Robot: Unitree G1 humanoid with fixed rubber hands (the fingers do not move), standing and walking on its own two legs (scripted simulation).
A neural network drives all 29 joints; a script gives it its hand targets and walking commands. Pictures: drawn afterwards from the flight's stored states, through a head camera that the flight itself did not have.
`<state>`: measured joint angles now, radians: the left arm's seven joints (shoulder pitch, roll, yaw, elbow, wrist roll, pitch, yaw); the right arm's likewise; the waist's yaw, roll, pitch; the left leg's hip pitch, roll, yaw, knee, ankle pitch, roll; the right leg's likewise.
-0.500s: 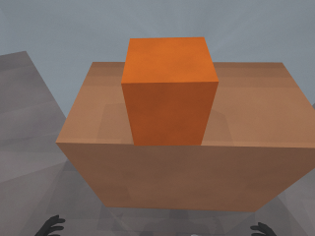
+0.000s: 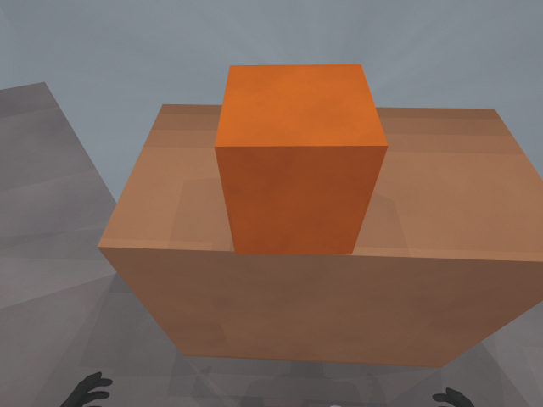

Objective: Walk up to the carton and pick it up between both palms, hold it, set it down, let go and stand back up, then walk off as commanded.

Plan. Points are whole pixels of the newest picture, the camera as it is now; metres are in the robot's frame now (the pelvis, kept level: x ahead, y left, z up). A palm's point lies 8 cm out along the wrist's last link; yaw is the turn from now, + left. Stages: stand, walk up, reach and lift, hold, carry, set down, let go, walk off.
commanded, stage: walk up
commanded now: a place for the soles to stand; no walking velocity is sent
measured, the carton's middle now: (294, 165) +0.48 -0.02 +0.09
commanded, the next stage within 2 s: reach and lift in 0.34 s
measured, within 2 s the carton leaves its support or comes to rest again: neither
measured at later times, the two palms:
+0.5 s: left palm out of the picture +0.12 +0.29 -0.07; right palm out of the picture +0.11 -0.30 -0.10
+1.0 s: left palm (77, 376) +0.17 +0.27 +0.00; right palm out of the picture +0.13 -0.27 -0.02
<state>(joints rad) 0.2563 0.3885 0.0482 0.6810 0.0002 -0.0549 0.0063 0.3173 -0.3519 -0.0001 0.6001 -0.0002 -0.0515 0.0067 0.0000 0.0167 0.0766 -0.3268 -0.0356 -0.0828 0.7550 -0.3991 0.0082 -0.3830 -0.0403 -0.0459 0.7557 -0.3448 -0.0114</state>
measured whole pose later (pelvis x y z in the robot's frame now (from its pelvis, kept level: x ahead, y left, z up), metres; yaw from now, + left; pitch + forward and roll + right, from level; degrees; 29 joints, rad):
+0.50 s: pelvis -0.01 -0.01 +0.00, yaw +0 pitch -2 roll +1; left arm 0.21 0.37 0.05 0.61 0.00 0.21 0.03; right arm 0.19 -0.35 -0.05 0.87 -0.01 -0.25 0.03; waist 0.00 0.02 0.08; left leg -0.33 -0.02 -0.08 0.76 -0.39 -0.02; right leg -0.39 -0.03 -0.06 0.77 -0.34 -0.01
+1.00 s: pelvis -0.02 +0.00 +0.02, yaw -1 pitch -8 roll -1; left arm 0.17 0.32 0.09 0.40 0.00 0.20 0.01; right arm 0.24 -0.28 -0.06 0.60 -0.01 -0.19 0.01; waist 0.00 0.01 0.08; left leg -0.11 0.01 -0.08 0.53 -0.28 -0.03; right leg -0.14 0.00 -0.05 0.47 -0.19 -0.02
